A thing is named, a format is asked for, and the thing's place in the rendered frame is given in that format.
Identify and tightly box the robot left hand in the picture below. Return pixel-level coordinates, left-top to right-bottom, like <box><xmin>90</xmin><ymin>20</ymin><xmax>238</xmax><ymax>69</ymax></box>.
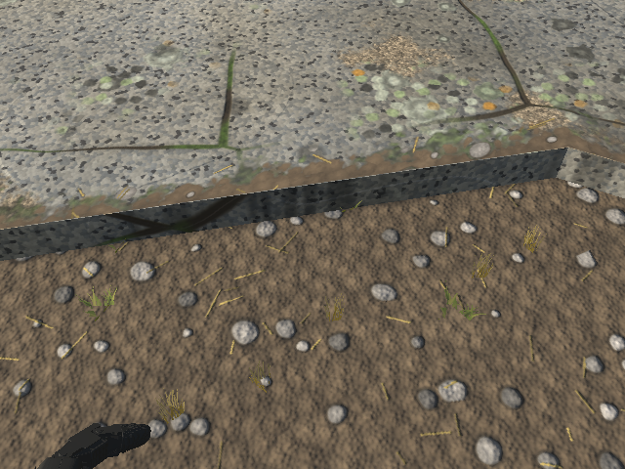
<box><xmin>34</xmin><ymin>423</ymin><xmax>151</xmax><ymax>469</ymax></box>

